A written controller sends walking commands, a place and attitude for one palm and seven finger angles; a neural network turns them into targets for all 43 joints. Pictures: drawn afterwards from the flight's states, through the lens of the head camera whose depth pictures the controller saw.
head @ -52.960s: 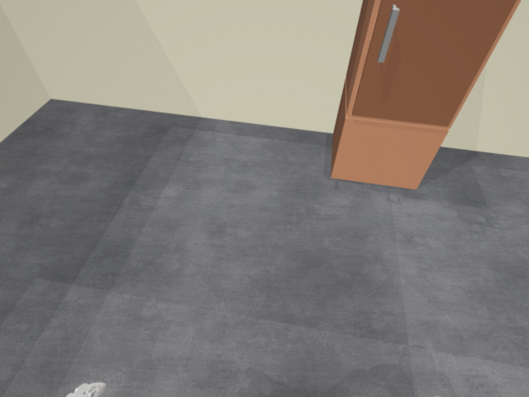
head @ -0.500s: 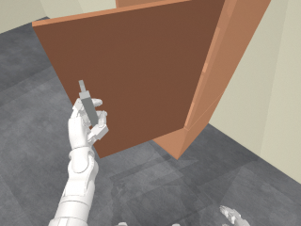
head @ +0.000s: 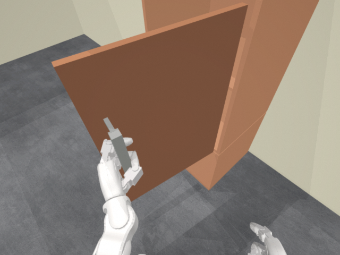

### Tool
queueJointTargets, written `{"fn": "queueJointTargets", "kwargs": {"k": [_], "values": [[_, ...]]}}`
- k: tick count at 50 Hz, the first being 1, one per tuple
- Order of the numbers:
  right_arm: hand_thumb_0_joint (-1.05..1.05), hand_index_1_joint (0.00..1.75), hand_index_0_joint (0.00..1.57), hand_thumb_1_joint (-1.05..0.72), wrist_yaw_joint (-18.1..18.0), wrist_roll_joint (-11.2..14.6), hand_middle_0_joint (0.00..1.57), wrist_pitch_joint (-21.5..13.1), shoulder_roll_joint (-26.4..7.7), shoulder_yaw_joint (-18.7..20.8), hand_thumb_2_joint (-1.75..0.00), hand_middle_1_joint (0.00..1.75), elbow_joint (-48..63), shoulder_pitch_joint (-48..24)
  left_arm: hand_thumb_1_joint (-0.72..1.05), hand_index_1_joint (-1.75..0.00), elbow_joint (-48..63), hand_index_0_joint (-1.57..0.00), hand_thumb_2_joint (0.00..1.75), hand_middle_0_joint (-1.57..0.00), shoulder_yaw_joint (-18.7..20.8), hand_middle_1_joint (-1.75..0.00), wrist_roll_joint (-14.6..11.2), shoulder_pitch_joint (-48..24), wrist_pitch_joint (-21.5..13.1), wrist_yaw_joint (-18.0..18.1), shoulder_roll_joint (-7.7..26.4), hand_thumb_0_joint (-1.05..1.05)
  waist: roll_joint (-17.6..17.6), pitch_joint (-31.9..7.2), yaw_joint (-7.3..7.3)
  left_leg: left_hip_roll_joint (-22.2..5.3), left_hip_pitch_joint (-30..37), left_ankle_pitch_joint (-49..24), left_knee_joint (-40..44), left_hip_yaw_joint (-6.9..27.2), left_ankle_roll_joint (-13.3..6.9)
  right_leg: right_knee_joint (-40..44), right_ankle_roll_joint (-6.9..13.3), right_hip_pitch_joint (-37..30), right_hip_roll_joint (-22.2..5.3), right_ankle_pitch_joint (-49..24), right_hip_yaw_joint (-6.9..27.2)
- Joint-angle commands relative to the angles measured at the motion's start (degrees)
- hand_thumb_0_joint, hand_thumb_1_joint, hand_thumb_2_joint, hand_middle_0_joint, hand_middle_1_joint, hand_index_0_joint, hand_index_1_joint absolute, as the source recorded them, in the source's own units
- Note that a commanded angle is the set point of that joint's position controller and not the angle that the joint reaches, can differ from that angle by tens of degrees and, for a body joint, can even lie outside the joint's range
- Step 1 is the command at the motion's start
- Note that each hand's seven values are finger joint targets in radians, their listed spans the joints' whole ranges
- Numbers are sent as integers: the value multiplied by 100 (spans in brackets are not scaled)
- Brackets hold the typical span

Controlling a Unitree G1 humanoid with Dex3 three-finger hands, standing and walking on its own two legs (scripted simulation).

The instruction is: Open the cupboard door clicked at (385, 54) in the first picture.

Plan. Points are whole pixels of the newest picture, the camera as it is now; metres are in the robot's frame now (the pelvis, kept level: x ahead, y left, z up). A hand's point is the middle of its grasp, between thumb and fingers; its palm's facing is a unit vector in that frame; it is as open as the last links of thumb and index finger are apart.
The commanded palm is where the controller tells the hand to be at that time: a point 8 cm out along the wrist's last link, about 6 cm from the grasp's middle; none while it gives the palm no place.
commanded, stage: open thumb and fingers to let go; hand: left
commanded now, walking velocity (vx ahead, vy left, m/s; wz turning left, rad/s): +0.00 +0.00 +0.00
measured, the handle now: (120, 150) +0.34 +0.13 +0.07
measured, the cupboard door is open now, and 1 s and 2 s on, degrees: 80 81 82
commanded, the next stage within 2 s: slide the hand sideways off the handle in 0.76 s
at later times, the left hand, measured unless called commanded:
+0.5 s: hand (136, 165) +0.31 +0.09 +0.07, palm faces +0.33 -0.95 +0.02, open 13.1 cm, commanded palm +0.27 +0.13 +0.06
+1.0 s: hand (131, 175) +0.29 +0.10 +0.06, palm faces -0.01 -1.00 -0.09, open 15.5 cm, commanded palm +0.27 +0.13 +0.06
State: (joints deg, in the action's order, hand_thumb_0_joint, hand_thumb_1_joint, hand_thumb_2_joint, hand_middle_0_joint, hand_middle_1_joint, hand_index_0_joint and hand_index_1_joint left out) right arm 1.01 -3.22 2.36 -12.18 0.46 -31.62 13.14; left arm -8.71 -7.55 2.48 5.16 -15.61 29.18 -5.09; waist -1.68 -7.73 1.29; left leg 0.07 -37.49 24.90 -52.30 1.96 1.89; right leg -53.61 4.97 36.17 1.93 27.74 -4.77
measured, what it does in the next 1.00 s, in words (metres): stands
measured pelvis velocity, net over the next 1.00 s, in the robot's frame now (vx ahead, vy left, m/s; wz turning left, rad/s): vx -0.02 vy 0.04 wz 0.00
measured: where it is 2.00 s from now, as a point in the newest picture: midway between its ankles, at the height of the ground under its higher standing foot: outside the picture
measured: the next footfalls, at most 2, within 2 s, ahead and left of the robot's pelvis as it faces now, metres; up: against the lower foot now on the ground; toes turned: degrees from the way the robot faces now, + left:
none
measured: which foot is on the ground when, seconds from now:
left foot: down 0.00-1.00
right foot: down 0.00-1.00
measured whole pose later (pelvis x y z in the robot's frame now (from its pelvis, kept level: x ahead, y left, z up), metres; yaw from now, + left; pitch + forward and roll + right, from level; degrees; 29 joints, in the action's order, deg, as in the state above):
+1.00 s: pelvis -0.02 +0.04 -0.01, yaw +0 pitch +9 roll -1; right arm 0.4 -1.0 0.4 -11.5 -0.6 -31.8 12.9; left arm -14.7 -11.2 2.1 -2.5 -18.8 12.5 2.6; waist -2.2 -6.1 0.3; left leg 1.5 -41.1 24.8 -56.6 1.3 -1.0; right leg -55.9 2.4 38.6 0.4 26.7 -4.3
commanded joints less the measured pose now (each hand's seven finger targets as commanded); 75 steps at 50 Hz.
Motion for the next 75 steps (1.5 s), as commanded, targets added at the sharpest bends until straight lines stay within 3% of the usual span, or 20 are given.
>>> {"fn": "queueJointTargets", "kwargs": {"k": [1, 8, 13, 17, 19, 24, 27, 33, 37, 43, 44, 45, 47, 50, 53, 57, 59, 67, 71, 75], "values": [[0, 30, 20, -90, -81, -15, 20, -360, -378, 163, -90, 30, 703, -532, 62, -132, 1102, -38, 78, -38, -91, -132, 206, -1622, -539, -11, 198, 0, 766, -1290, 115, 138, 67, -830, 134, -110, -257, 1249, -611, -1026, -615, -2232, 1151], [0, 30, 20, -90, -110, 52, 20, -430, -412, 166, -90, 30, 667, -508, 13, -127, 930, -35, 57, -35, -103, -127, -115, -1602, -523, -208, 66, 0, 777, -1334, 39, 142, 207, -926, 257, -112, -266, 1264, -588, -1125, -569, -2300, 1003], [0, 30, 20, -90, -94, 31, 20, -470, -433, 161, -90, 30, 644, -533, -22, -123, 718, -32, 42, -32, -61, -123, -18, -1879, -575, -86, 130, 0, 888, -1177, 78, 133, 174, -793, 260, -104, -287, 1284, -568, -890, -537, -1883, 950], [0, 30, 20, -90, -69, 22, 20, -494, -426, 166, -90, 30, 655, -502, -50, -120, 694, -30, 30, -30, -99, -120, 31, -2016, -607, -36, 65, 0, 692, -1267, 48, 135, 291, -832, 280, -120, -299, 1210, -503, -798, -459, -1757, 817], [0, 30, 20, -90, -63, 26, 20, -478, -408, 166, -90, 30, 670, -531, -50, -120, 670, -30, 30, -30, -50, -120, 25, -1908, -612, -13, 79, 0, 743, -1361, -7, 127, 303, -871, 291, -133, -288, 1149, -489, -833, -438, -1799, 762], [0, 30, 20, -90, -36, 11, 20, -450, -418, 149, -90, 30, 703, -542, -50, -95, 591, -26, 30, -26, -225, -95, 96, -2110, -524, 86, -115, 0, 636, -1197, 60, 110, 414, -901, 316, -141, -309, 1070, -415, -553, -328, -1581, 546], [0, 30, 20, -90, -51, 2, 20, -422, -429, 143, -90, 30, 719, -537, -50, -80, 510, -23, 30, -23, -129, -80, 148, -2199, -483, 165, -5, 0, 649, -1127, 20, 110, 360, -826, 342, -117, -308, 1097, -390, -539, -301, -1367, 542], [0, 30, 20, -90, -18, 3, 20, -390, -393, 140, -90, 30, 756, -578, -50, -50, 630, -18, 30, -18, -356, -50, 212, -2230, -425, 242, -284, 0, 378, -1287, 20, 70, 533, -1050, 343, -110, -288, 879, -321, -436, -220, -1532, 346], [0, 30, 20, -90, -25, 2, 20, -401, -406, 138, -90, 30, 742, -582, -50, -30, 668, -15, 30, -15, -359, -30, 176, -2353, -367, 321, -321, 0, 486, -1307, 46, 58, 541, -1020, 344, -56, -282, 865, -311, -396, -182, -1399, 304], [0, 30, 20, -90, -26, 9, 20, -407, -408, 116, -90, 30, 681, -658, -50, -30, 467, -15, 30, -15, -529, -30, 225, -2677, -231, 423, -552, 0, 517, -1127, 126, 30, 537, -788, 396, 28, -271, 819, -296, -111, -152, -1000, 191], [0, 30, 20, -90, -9, 47, 20, -387, -605, 138, -90, 30, 520, -246, -50, -30, 525, -15, 30, -15, -1528, -30, 876, -2689, -486, -724, 126, 0, 668, -1008, 619, -2, 721, -836, 275, 24, -354, 787, -324, 174, -209, -1368, 372], [0, 30, 20, -90, -47, 96, 20, -393, -562, 171, -90, 30, 663, -194, -50, -30, 739, -15, 30, -15, -1169, -30, 674, -2842, -725, -1342, 414, 0, 547, -1287, 429, 38, 677, -901, 252, 37, -382, 741, -284, -19, -240, -1523, 374], [0, 30, 20, -90, -108, 216, 20, -458, -588, 170, -90, 30, 807, -220, -50, -30, 1047, -15, 30, -15, -1281, -30, 378, -2827, -941, -2239, 512, 0, 138, -1552, 378, 41, 987, -987, 277, 44, -382, 706, -253, -109, -235, -1598, 432], [0, 30, 20, -90, -200, 399, 20, -559, -606, 47, -90, 30, 989, -275, -50, -30, 829, -15, 30, -15, -1192, -30, -539, -2721, -713, -3108, 351, 0, 224, -1125, 393, 57, 977, -465, 505, 145, -369, 928, -291, -9, -145, -987, 302], [0, 30, 20, -90, -254, 452, 20, -648, -651, 4, -90, 30, 1003, -351, -50, -30, 632, -15, 30, -15, -719, -30, -1035, -2649, -433, -3027, 363, 0, 505, -846, 273, 68, 821, -116, 663, 195, -342, 1006, -314, 17, -113, -588, 203], [0, 30, 20, -90, -127, 401, 20, -691, -670, 48, -90, 30, 1136, -286, -50, -30, 873, -15, 30, -15, -398, -30, -824, -1902, -450, -2656, 602, 0, 408, -1095, -5, 53, 847, -476, 701, 187, -298, 791, -267, -161, -116, -805, 129], [0, 30, 20, -90, -70, 372, 20, -688, -639, 52, -90, 30, 1186, -283, -50, -30, 1003, -15, 30, -15, -429, -30, -711, -1722, -501, -2572, 579, 0, 451, -1041, 30, 28, 813, -534, 643, 145, -302, 749, -278, -92, -125, -854, 130], [0, 30, 20, -90, -4, 349, 20, -597, -647, 52, -90, 30, 1437, -272, -50, -30, 1592, -15, 30, -15, -28, -30, -573, -585, -517, -2538, 1078, 0, 335, -1009, -155, 17, 613, -771, 577, 50, -301, 641, -242, -304, -80, -1081, 196], [0, 30, 20, -90, -16, 364, 20, -591, -618, 42, -90, 30, 1518, -257, -50, -30, 2096, -15, 30, -15, -124, -30, -605, -422, -509, -2617, 1041, 0, 249, -917, -34, 7, 630, -815, 501, 37, -297, 600, -272, -211, -78, -1200, 191], [0, 30, 20, -90, -57, 372, 20, -650, -605, 54, -90, 30, 1579, -225, -50, -30, 2505, -15, 30, -15, -106, -30, -696, 151, -536, -2742, 1080, 0, 188, -1033, -40, 17, 633, -1081, 377, 24, -300, 510, -286, -271, -70, -1509, 198]]}}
